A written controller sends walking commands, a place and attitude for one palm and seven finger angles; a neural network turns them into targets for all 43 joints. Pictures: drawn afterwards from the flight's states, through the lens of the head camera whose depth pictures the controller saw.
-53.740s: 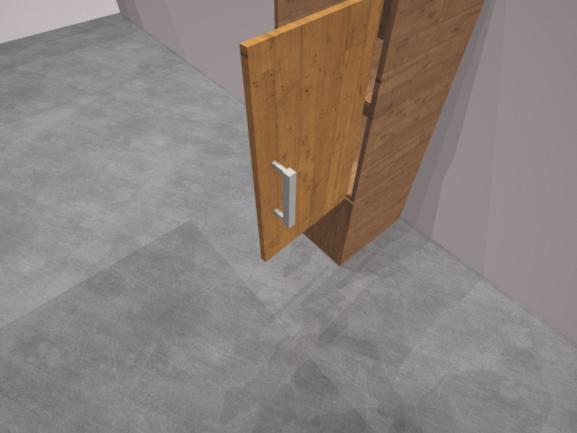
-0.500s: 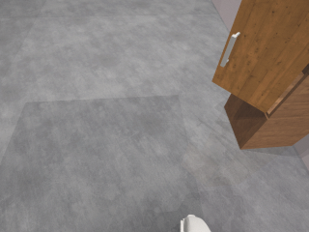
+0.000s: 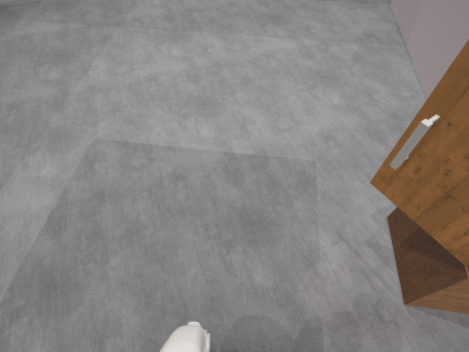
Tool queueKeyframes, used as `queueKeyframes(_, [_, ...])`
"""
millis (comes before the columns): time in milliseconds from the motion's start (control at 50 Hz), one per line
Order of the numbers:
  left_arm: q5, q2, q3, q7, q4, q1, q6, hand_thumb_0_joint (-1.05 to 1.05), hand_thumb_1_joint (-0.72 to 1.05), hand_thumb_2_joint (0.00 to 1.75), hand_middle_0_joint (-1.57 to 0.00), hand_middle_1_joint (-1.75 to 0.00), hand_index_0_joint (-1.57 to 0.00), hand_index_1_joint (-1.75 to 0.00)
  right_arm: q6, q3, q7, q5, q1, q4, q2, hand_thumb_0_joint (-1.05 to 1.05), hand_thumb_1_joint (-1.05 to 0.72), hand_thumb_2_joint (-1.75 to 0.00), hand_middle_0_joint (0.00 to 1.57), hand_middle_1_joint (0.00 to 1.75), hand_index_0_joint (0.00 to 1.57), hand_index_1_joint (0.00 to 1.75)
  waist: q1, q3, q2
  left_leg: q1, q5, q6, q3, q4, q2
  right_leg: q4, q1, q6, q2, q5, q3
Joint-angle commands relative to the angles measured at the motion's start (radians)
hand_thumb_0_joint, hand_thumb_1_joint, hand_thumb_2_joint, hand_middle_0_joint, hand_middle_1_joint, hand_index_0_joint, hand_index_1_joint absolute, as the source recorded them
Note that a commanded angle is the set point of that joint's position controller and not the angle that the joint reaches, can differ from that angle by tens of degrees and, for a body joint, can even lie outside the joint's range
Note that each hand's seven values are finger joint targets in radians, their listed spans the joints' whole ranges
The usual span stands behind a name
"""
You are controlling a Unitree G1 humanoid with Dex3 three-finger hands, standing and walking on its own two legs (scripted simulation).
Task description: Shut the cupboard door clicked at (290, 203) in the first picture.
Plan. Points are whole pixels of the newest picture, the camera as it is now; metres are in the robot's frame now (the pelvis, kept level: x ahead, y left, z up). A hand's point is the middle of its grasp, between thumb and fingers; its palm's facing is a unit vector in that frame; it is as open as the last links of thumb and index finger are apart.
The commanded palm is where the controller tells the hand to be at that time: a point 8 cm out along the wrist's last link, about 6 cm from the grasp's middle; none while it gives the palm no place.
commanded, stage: turn to face it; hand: left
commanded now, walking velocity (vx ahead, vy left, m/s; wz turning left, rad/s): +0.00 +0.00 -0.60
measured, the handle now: (413, 143) +0.63 -0.42 -0.09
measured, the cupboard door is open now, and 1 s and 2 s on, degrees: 42 42 42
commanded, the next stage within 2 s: take the last steps up to it in 1.46 s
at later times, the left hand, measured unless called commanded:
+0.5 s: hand (159, 298) +0.22 +0.18 -0.17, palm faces -0.23 -0.93 -0.30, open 7.4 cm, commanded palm none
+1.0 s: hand (190, 254) +0.32 +0.13 -0.16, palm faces -0.54 -0.81 -0.21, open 7.4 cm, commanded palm none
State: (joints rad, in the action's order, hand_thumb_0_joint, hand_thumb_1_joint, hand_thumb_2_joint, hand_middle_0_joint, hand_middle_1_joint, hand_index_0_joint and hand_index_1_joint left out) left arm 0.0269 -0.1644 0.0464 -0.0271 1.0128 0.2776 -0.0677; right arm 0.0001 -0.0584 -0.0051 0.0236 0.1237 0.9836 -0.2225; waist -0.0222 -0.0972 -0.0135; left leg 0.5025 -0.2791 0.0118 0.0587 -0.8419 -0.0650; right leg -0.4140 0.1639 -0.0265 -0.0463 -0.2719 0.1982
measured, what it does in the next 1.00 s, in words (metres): walks ahead, turning right: left foot, then right foot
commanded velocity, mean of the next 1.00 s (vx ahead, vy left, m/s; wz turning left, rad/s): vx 0.00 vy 0.00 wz -0.59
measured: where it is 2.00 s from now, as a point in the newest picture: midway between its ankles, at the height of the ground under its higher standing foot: outside the picture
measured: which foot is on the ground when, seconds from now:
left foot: up 0.00-0.06, down 0.08-0.44, up 0.46-0.74, down 0.76-1.00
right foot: down 0.00-0.10, up 0.12-0.42, down 0.44-0.76, up 0.78-1.00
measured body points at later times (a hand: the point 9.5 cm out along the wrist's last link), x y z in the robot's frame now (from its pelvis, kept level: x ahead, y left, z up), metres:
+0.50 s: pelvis +0.08 -0.01 -0.02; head +0.12 -0.04 +0.42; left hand +0.24 +0.23 -0.15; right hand +0.08 -0.29 -0.18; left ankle +0.08 +0.12 -0.72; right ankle +0.07 -0.12 -0.74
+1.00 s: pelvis +0.11 +0.02 +0.00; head +0.16 +0.00 +0.44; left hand +0.35 +0.18 -0.14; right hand +0.01 -0.21 -0.14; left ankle +0.18 +0.12 -0.74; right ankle +0.02 -0.07 -0.68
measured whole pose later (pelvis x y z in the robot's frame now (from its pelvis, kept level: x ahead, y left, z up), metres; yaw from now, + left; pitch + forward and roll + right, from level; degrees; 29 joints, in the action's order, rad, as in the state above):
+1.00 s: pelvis +0.11 +0.02 +0.00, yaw -35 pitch +1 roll -2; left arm 0.02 -0.25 0.09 0.05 0.88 0.12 0.08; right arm -0.01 -0.01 0.02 0.04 0.25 0.90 -0.21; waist 0.00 -0.09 -0.01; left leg 0.25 -0.26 0.02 0.16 -0.50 -0.13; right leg -0.96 0.44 0.06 0.00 -0.46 0.04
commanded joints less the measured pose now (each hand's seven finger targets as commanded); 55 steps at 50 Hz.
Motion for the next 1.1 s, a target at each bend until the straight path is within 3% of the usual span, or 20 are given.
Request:
queueKeyframes(0, [-0.008,-0.119,0.01,-0.003,0.002,0.077,0.006,0.0,0.9,0.9,-0.2,-0.3,-0.2,-0.3,0.014,0.037,0.005,-0.005,0.07,-0.024,0.026,0.0,-0.9,-0.9,0.2,0.3,0.2,0.3,0.022,0.125,0.172,-0.212,0.107,0.008,0.05,0.255,0.046,0.013,-0.076,-0.085,-0.163,0.816,-0.184])
queueKeyframes(40, [-0.009,-0.126,0.017,-0.003,0.0,0.065,0.022,0.0,0.9,0.9,-0.2,-0.3,-0.2,-0.3,0.025,0.023,0.013,-0.006,0.136,-0.006,-0.049,0.0,-0.9,-0.9,0.2,0.3,0.2,0.3,0.062,0.156,0.085,-0.415,0.419,-0.008,0.015,0.371,-0.015,-0.079,0.031,-0.033,-0.113,0.609,-0.189])
queueKeyframes(80, [-0.013,-0.063,0.012,-0.003,-0.019,0.106,0.046,0.0,0.9,0.9,-0.2,-0.3,-0.2,-0.3,0.023,-0.003,0.034,-0.001,0.217,0.012,-0.171,0.0,-0.9,-0.9,0.2,0.3,0.2,0.3,0.083,0.195,-0.207,-0.606,0.855,-0.151,-0.195,0.35,-0.308,-0.284,0.254,0.042,0.022,-0.171,-0.121])
queueKeyframes(120, [-0.016,-0.096,0.024,0.005,-0.041,0.033,0.08,0.0,0.9,0.9,-0.2,-0.3,-0.2,-0.3,0.012,-0.004,0.059,0.003,0.189,-0.01,-0.187,0.0,-0.9,-0.9,0.2,0.3,0.2,0.3,0.097,0.193,-0.254,-0.528,0.796,-0.231,-0.264,0.439,-0.405,-0.618,0.317,0.056,0.021,-0.425,-0.199])
queueKeyframes(180, [-0.009,-0.079,0.041,0.028,-0.054,0.017,0.094,0.0,0.9,0.9,-0.2,-0.3,-0.2,-0.3,0.0,-0.004,0.057,0.006,0.063,-0.07,-0.152,0.0,-0.9,-0.9,0.2,0.3,0.2,0.3,0.041,0.142,-0.129,-0.433,0.582,-0.198,-0.116,0.448,-0.338,-0.643,0.333,0.064,-0.01,-0.308,-0.179])
queueKeyframes(380, [0.005,-0.106,0.068,0.052,-0.126,0.024,0.104,0.0,0.9,0.9,-0.2,-0.3,-0.2,-0.3,-0.023,-0.042,0.036,0.003,-0.001,-0.105,-0.166,0.0,-0.9,-0.9,0.2,0.3,0.2,0.3,-0.023,0.11,-0.126,-0.24,0.176,-0.069,0.087,0.314,-0.271,-0.171,0.068,0.043,0.036,0.057,-0.075])
queueKeyframes(400, [0.009,-0.158,0.076,0.048,-0.12,0.062,0.095,0.0,0.9,0.9,-0.2,-0.3,-0.2,-0.3,-0.023,-0.041,0.031,-0.002,0.002,-0.118,-0.144,0.0,-0.9,-0.9,0.2,0.3,0.2,0.3,-0.045,0.125,-0.005,-0.17,0.077,-0.021,0.133,0.166,-0.206,-0.064,-0.024,0.011,-0.028,0.196,-0.179])
queueKeyframes(420, [0.019,-0.27,0.093,0.036,-0.123,0.088,0.081,0.0,0.9,0.9,-0.2,-0.3,-0.2,-0.3,-0.024,-0.027,0.024,-0.011,-0.007,-0.156,-0.071,0.0,-0.9,-0.9,0.2,0.3,0.2,0.3,-0.066,0.138,0.321,0.038,-0.287,0.043,0.187,-0.081,-0.044,0.051,-0.126,-0.095,-0.263,0.443,-0.534])
queueKeyframes(440, [0.001,-0.313,0.09,0.025,-0.118,0.127,0.079,0.0,0.9,0.9,-0.2,-0.3,-0.2,-0.3,-0.035,-0.016,0.027,-0.011,-0.025,-0.186,-0.09,0.0,-0.9,-0.9,0.2,0.3,0.2,0.3,-0.089,0.146,0.267,0.064,-0.395,0.049,0.05,-0.256,-0.001,0.077,-0.081,-0.203,-0.365,0.589,-0.637])
queueKeyframes(480, [0.003,-0.288,0.09,0.006,-0.14,0.036,0.082,0.0,0.9,0.9,-0.2,-0.3,-0.2,-0.3,-0.032,-0.016,0.039,-0.013,-0.035,-0.183,-0.094,0.0,-0.9,-0.9,0.2,0.3,0.2,0.3,-0.046,0.159,0.274,0.168,-0.302,0.052,-0.069,-0.377,-0.025,0.038,-0.134,-0.224,-0.305,0.546,-0.619])
queueKeyframes(560, [0.003,-0.252,0.069,0.005,-0.188,-0.081,0.084,0.0,0.9,0.9,-0.2,-0.3,-0.2,-0.3,-0.032,-0.003,0.028,-0.011,0.024,-0.156,-0.092,0.0,-0.9,-0.9,0.2,0.3,0.2,0.3,0.008,0.206,0.139,0.027,-0.176,0.069,-0.048,-0.221,-0.027,0.0,-0.062,-0.168,-0.203,0.507,-0.441])
queueKeyframes(700, [-0.006,-0.275,0.073,0.022,-0.202,-0.157,0.106,0.0,0.9,0.9,-0.2,-0.3,-0.2,-0.3,-0.015,0.002,0.036,-0.018,0.155,-0.143,-0.105,0.0,-0.9,-0.9,0.2,0.3,0.2,0.3,0.062,0.171,0.151,-0.287,0.023,0.056,-0.009,0.332,0.03,-0.066,0.136,-0.087,-0.116,0.326,-0.49])
queueKeyframes(720, [-0.013,-0.236,0.064,0.026,-0.219,-0.171,0.114,0.0,0.9,0.9,-0.2,-0.3,-0.2,-0.3,-0.004,-0.007,0.038,-0.011,0.195,-0.134,-0.156,0.0,-0.9,-0.9,0.2,0.3,0.2,0.3,0.078,0.17,0.029,-0.387,0.026,0.028,-0.102,0.486,-0.055,-0.143,0.256,-0.029,-0.034,0.146,-0.431])
queueKeyframes(740, [-0.019,-0.175,0.051,0.038,-0.238,-0.146,0.117,0.0,0.9,0.9,-0.2,-0.3,-0.2,-0.3,0.0,-0.025,0.037,0.003,0.204,-0.144,-0.26,0.0,-0.9,-0.9,0.2,0.3,0.2,0.3,0.071,0.157,-0.283,-0.419,0.045,-0.061,-0.361,0.585,-0.296,-0.36,0.386,0.034,0.105,-0.188,-0.283])
queueKeyframes(760, [-0.012,-0.185,0.052,0.046,-0.265,-0.177,0.113,0.0,0.9,0.9,-0.2,-0.3,-0.2,-0.3,-0.001,-0.027,0.044,0.01,0.212,-0.164,-0.293,0.0,-0.9,-0.9,0.2,0.3,0.2,0.3,0.086,0.121,-0.273,-0.308,0.099,-0.16,-0.458,0.615,-0.419,-0.568,0.384,0.053,0.097,-0.342,-0.233])
queueKeyframes(860, [-0.009,-0.165,0.06,0.069,-0.215,-0.156,0.124,0.0,0.9,0.9,-0.2,-0.3,-0.2,-0.3,0.008,0.0,0.049,0.012,0.104,-0.18,-0.191,0.0,-0.9,-0.9,0.2,0.3,0.2,0.3,0.021,0.126,-0.154,-0.367,0.44,-0.133,-0.112,0.498,-0.261,-0.722,0.386,0.088,0.032,-0.193,-0.208])
queueKeyframes(1000, [-0.01,-0.129,0.042,0.069,-0.228,-0.196,0.115,0.0,0.9,0.9,-0.2,-0.3,-0.2,-0.3,-0.005,-0.029,0.037,0.009,0.177,-0.126,-0.215,0.0,-0.9,-0.9,0.2,0.3,0.2,0.3,0.069,0.155,-0.214,-0.413,0.478,-0.126,-0.014,0.418,-0.287,-0.304,0.207,0.058,0.054,-0.172,-0.106])
queueKeyframes(1040, [-0.009,-0.15,0.045,0.062,-0.206,-0.117,0.105,0.0,0.9,0.9,-0.2,-0.3,-0.2,-0.3,-0.009,-0.034,0.031,0.0,0.15,-0.125,-0.216,0.0,-0.9,-0.9,0.2,0.3,0.2,0.3,0.022,0.171,-0.174,-0.338,0.403,-0.067,0.034,0.318,-0.26,-0.06,0.036,0.037,0.063,0.038,-0.099])
queueKeyframes(1060, [-0.004,-0.201,0.056,0.055,-0.182,-0.049,0.097,0.0,0.9,0.9,-0.2,-0.3,-0.2,-0.3,-0.01,-0.034,0.026,-0.008,0.142,-0.133,-0.194,0.0,-0.9,-0.9,0.2,0.3,0.2,0.3,-0.007,0.195,-0.062,-0.225,0.25,-0.013,0.078,0.212,-0.214,0.043,-0.114,0.009,-0.008,0.172,-0.188])
queueKeyframes(1080, [0.005,-0.307,0.076,0.039,-0.165,-0.005,0.087,0.0,0.9,0.9,-0.2,-0.3,-0.2,-0.3,-0.013,-0.016,0.022,-0.015,0.106,-0.174,-0.115,0.0,-0.9,-0.9,0.2,0.3,0.2,0.3,-0.032,0.18,0.253,0.041,-0.211,0.054,0.162,0.017,-0.065,0.091,-0.247,-0.088,-0.259,0.431,-0.5])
